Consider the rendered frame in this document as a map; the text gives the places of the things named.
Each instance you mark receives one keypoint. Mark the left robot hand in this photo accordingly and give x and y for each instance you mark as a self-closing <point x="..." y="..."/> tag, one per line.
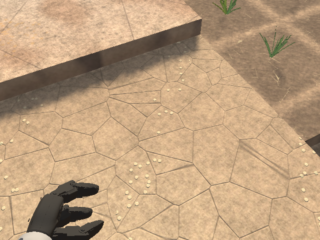
<point x="51" y="214"/>

